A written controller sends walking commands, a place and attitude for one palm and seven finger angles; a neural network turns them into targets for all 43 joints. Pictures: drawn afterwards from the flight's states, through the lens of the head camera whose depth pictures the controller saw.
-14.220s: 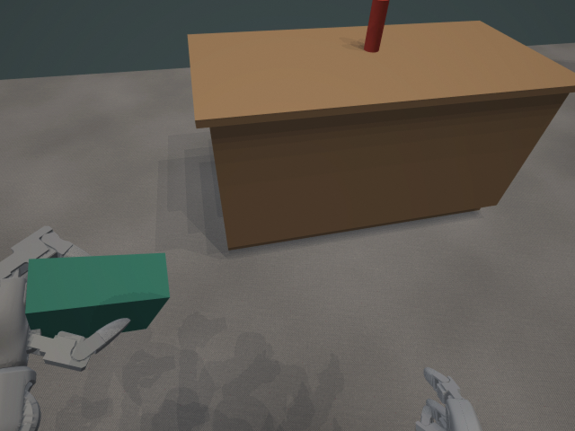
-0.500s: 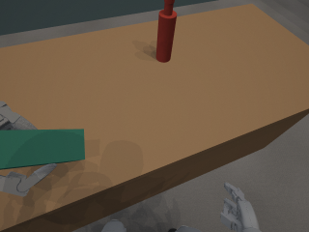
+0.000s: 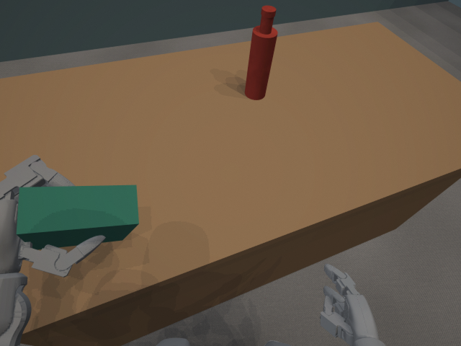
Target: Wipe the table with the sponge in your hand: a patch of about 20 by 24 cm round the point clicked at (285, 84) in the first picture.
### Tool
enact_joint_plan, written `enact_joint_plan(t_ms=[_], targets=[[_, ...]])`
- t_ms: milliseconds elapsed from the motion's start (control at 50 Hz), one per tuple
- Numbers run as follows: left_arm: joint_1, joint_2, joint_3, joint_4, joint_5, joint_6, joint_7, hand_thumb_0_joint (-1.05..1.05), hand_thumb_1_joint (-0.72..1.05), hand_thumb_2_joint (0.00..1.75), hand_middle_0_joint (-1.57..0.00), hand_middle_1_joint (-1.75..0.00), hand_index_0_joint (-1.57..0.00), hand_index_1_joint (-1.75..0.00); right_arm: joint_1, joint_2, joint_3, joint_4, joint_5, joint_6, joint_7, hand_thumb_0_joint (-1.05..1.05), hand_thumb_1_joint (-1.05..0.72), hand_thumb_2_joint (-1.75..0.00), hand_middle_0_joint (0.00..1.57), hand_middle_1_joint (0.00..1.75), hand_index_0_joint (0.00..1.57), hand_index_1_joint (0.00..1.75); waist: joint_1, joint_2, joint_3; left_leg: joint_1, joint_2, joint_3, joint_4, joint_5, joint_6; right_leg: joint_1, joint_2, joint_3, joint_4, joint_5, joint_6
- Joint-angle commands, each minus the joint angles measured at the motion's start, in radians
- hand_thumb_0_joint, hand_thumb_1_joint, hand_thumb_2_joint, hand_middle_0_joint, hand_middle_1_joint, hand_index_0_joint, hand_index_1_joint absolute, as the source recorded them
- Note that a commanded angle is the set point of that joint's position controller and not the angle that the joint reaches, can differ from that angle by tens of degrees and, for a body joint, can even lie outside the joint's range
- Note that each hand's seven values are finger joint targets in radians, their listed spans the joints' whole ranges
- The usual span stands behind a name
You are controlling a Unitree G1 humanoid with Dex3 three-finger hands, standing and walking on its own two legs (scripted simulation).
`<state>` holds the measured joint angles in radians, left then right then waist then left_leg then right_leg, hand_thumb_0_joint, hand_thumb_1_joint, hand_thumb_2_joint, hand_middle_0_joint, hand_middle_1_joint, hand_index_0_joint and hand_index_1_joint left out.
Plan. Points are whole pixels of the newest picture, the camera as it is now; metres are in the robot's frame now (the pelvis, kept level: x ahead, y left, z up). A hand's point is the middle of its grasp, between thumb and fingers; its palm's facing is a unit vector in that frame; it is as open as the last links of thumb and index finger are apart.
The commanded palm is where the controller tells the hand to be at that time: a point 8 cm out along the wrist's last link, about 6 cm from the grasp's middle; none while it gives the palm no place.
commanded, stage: come to a stop and stand still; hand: left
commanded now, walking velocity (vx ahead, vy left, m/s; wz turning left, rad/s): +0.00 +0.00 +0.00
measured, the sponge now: (97, 218) +0.25 +0.21 +0.13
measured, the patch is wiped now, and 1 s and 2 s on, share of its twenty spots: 0.00 0.00 0.00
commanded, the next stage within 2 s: look again from close up in 0.60 s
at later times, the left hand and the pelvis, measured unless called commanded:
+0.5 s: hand (36, 211) +0.23 +0.26 +0.17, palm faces +0.37 -0.86 -0.34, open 9.3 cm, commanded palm +0.16 +0.30 +0.19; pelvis +0.01 +0.02 +0.01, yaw +1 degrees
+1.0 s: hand (35, 202) +0.24 +0.26 +0.17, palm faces +0.37 -0.85 -0.38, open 9.3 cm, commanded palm +0.17 +0.30 +0.19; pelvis +0.02 +0.01 +0.02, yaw +1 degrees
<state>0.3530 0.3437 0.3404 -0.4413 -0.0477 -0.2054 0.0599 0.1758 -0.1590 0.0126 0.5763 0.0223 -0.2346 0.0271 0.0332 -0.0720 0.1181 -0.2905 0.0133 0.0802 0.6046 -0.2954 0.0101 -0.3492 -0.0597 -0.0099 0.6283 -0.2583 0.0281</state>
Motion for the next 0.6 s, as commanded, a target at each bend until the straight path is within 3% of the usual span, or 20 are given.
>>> enact_joint_plan(t_ms=[0, 20, 40, 60, 80, 100, 160, 180, 220, 260, 280, 340, 360, 380, 420, 460, 480, 560, 580], targets=[[-0.072, 0.283, 0.248, -0.436, -0.026, -0.125, 0.077, 0.00, 0.10, 1.30, -1.20, -1.60, -1.20, -1.60, -0.057, -0.142, -0.051, -0.164, 0.004, -0.035, -0.022, 0.00, -0.90, -0.90, 0.20, 0.30, 0.20, 0.30, 0.005, 0.200, -0.246, -0.104, 0.074, -0.100, -0.128, -0.049, 0.022, 0.216, -0.032, 0.071, -0.110, 0.097, -0.050], [-0.051, 0.270, 0.246, -0.434, -0.032, -0.130, 0.082, 0.00, 0.10, 1.30, -1.20, -1.60, -1.20, -1.60, -0.053, -0.141, -0.055, -0.163, 0.000, -0.032, -0.029, 0.00, -0.90, -0.90, 0.20, 0.30, 0.20, 0.30, -0.002, 0.145, -0.256, -0.045, 0.047, -0.096, -0.100, -0.056, 0.011, 0.164, -0.050, 0.115, -0.165, 0.069, -0.063], [-0.036, 0.260, 0.245, -0.424, -0.034, -0.134, 0.086, 0.00, 0.10, 1.30, -1.20, -1.60, -1.20, -1.60, -0.049, -0.142, -0.054, -0.158, -0.005, -0.027, -0.035, 0.00, -0.90, -0.90, 0.20, 0.30, 0.20, 0.30, -0.008, 0.152, -0.258, -0.006, 0.038, -0.102, -0.101, -0.053, 0.007, 0.133, -0.062, 0.137, -0.198, 0.034, -0.072], [-0.013, 0.264, 0.259, -0.401, -0.035, -0.130, 0.093, 0.00, 0.10, 1.30, -1.20, -1.60, -1.20, -1.60, -0.057, -0.146, -0.052, -0.147, -0.004, -0.022, -0.042, 0.00, -0.90, -0.90, 0.20, 0.30, 0.20, 0.30, -0.014, 0.161, -0.255, 0.024, 0.052, -0.112, -0.126, -0.055, 0.009, 0.115, -0.050, 0.121, -0.201, 0.020, -0.069], [-0.007, 0.215, 0.218, -0.361, -0.033, -0.133, 0.090, 0.00, 0.10, 1.30, -1.20, -1.60, -1.20, -1.60, -0.048, -0.140, -0.047, -0.143, -0.009, -0.014, -0.047, 0.00, -0.90, -0.90, 0.20, 0.30, 0.20, 0.30, -0.017, 0.173, -0.245, 0.007, 0.065, -0.127, -0.157, -0.057, 0.014, 0.133, -0.037, 0.090, -0.196, 0.013, -0.059], [-0.008, 0.218, 0.216, -0.346, -0.030, -0.131, 0.089, 0.00, 0.10, 1.30, -1.20, -1.60, -1.20, -1.60, -0.047, -0.146, -0.049, -0.146, -0.007, -0.015, -0.050, 0.00, -0.90, -0.90, 0.20, 0.30, 0.20, 0.30, -0.015, 0.178, -0.229, -0.006, 0.078, -0.135, -0.179, -0.056, 0.016, 0.149, -0.025, 0.075, -0.189, 0.026, -0.050], [0.022, 0.149, 0.152, -0.230, -0.016, -0.115, 0.081, 0.00, 0.10, 1.30, -1.20, -1.60, -1.20, -1.60, -0.046, -0.151, -0.049, -0.132, 0.001, -0.018, -0.054, 0.00, -0.90, -0.90, 0.20, 0.30, 0.20, 0.30, -0.016, 0.158, -0.205, -0.007, 0.098, -0.133, -0.216, -0.008, 0.020, 0.174, -0.008, 0.031, -0.177, 0.090, -0.036], [0.021, 0.131, 0.124, -0.179, -0.011, -0.108, 0.076, 0.00, 0.10, 1.30, -1.20, -1.60, -1.20, -1.60, -0.023, -0.157, -0.046, -0.125, -0.004, -0.010, -0.052, 0.00, -0.90, -0.90, 0.20, 0.30, 0.20, 0.30, -0.018, 0.126, -0.200, -0.025, 0.099, -0.135, -0.222, 0.003, 0.021, 0.187, -0.003, 0.019, -0.179, 0.096, -0.031], [-0.025, 0.135, 0.097, -0.195, 0.001, -0.100, 0.072, 0.00, 0.10, 1.30, -1.20, -1.60, -1.20, -1.60, -0.025, -0.165, -0.053, -0.129, -0.001, -0.010, -0.051, 0.00, -0.90, -0.90, 0.20, 0.30, 0.20, 0.30, -0.017, 0.088, -0.184, -0.018, 0.098, -0.127, -0.222, 0.028, 0.018, 0.191, -0.010, 0.026, -0.189, 0.120, -0.029], [-0.058, 0.142, 0.093, -0.222, 0.010, -0.091, 0.077, 0.00, 0.10, 1.30, -1.20, -1.60, -1.20, -1.60, -0.050, -0.167, -0.050, -0.129, 0.003, -0.008, -0.051, 0.00, -0.90, -0.90, 0.20, 0.30, 0.20, 0.30, -0.019, 0.096, -0.191, 0.017, 0.092, -0.110, -0.225, 0.036, 0.016, 0.183, -0.007, 0.029, -0.203, 0.123, -0.028], [-0.050, 0.115, 0.062, -0.198, 0.010, -0.089, 0.073, 0.00, 0.10, 1.30, -1.20, -1.60, -1.20, -1.60, -0.038, -0.160, -0.043, -0.130, -0.003, 0.000, -0.052, 0.00, -0.90, -0.90, 0.20, 0.30, 0.20, 0.30, -0.020, 0.093, -0.181, -0.004, 0.090, -0.118, -0.233, 0.032, 0.021, 0.195, -0.007, 0.014, -0.211, 0.115, -0.026], [-0.082, 0.173, 0.102, -0.290, 0.018, -0.095, 0.081, 0.00, 0.10, 1.30, -1.20, -1.60, -1.20, -1.60, -0.046, -0.164, -0.050, -0.142, -0.005, -0.001, -0.053, 0.00, -0.90, -0.90, 0.20, 0.30, 0.20, 0.30, -0.014, 0.116, -0.191, -0.003, 0.087, -0.117, -0.233, 0.058, 0.016, 0.232, -0.013, 0.020, -0.210, 0.148, -0.032], [-0.087, 0.219, 0.149, -0.317, 0.018, -0.092, 0.088, 0.00, 0.10, 1.30, -1.20, -1.60, -1.20, -1.60, -0.067, -0.164, -0.046, -0.144, -0.001, 0.001, -0.054, 0.00, -0.90, -0.90, 0.20, 0.30, 0.20, 0.30, -0.014, 0.139, -0.195, 0.005, 0.084, -0.116, -0.240, 0.045, 0.014, 0.232, -0.011, 0.018, -0.213, 0.141, -0.032], [-0.063, 0.169, 0.109, -0.300, 0.014, -0.098, 0.082, 0.00, 0.10, 1.30, -1.20, -1.60, -1.20, -1.60, -0.053, -0.156, -0.041, -0.142, -0.008, 0.007, -0.054, 0.00, -0.90, -0.90, 0.20, 0.30, 0.20, 0.30, -0.016, 0.150, -0.191, -0.015, 0.080, -0.121, -0.246, 0.047, 0.017, 0.246, -0.008, 0.006, -0.215, 0.140, -0.035], [-0.047, 0.201, 0.140, -0.344, 0.015, -0.107, 0.084, 0.00, 0.10, 1.30, -1.20, -1.60, -1.20, -1.60, -0.051, -0.157, -0.049, -0.151, -0.006, 0.003, -0.055, 0.00, -0.90, -0.90, 0.20, 0.30, 0.20, 0.30, -0.012, 0.192, -0.208, -0.005, 0.085, -0.123, -0.242, 0.097, 0.012, 0.272, -0.011, 0.009, -0.199, 0.192, -0.040], [-0.008, 0.226, 0.178, -0.331, 0.010, -0.104, 0.088, 0.00, 0.10, 1.30, -1.20, -1.60, -1.20, -1.60, -0.055, -0.157, -0.047, -0.151, -0.004, 0.005, -0.055, 0.00, -0.90, -0.90, 0.20, 0.30, 0.20, 0.30, -0.011, 0.191, -0.215, 0.006, 0.082, -0.114, -0.238, 0.099, 0.009, 0.274, -0.011, 0.005, -0.206, 0.199, -0.039], [0.018, 0.176, 0.138, -0.289, 0.005, -0.106, 0.079, 0.00, 0.10, 1.30, -1.20, -1.60, -1.20, -1.60, -0.043, -0.149, -0.041, -0.146, -0.010, 0.012, -0.053, 0.00, -0.90, -0.90, 0.20, 0.30, 0.20, 0.30, -0.014, 0.174, -0.207, -0.002, 0.080, -0.113, -0.238, 0.096, 0.011, 0.269, -0.009, 0.002, -0.217, 0.196, -0.039], [0.018, 0.187, 0.150, -0.256, 0.005, -0.097, 0.078, 0.00, 0.10, 1.30, -1.20, -1.60, -1.20, -1.60, -0.046, -0.161, -0.049, -0.144, -0.003, 0.015, -0.054, 0.00, -0.90, -0.90, 0.20, 0.30, 0.20, 0.30, -0.017, 0.147, -0.202, 0.025, 0.084, -0.103, -0.236, 0.104, 0.005, 0.253, -0.012, 0.013, -0.227, 0.208, -0.037], [0.027, 0.141, 0.105, -0.224, 0.005, -0.096, 0.070, 0.00, 0.10, 1.30, -1.20, -1.60, -1.20, -1.60, -0.031, -0.157, -0.044, -0.138, -0.010, 0.022, -0.054, 0.00, -0.90, -0.90, 0.20, 0.30, 0.20, 0.30, -0.020, 0.135, -0.194, 0.013, 0.081, -0.104, -0.236, 0.107, 0.010, 0.252, -0.008, 0.007, -0.234, 0.206, -0.035]])
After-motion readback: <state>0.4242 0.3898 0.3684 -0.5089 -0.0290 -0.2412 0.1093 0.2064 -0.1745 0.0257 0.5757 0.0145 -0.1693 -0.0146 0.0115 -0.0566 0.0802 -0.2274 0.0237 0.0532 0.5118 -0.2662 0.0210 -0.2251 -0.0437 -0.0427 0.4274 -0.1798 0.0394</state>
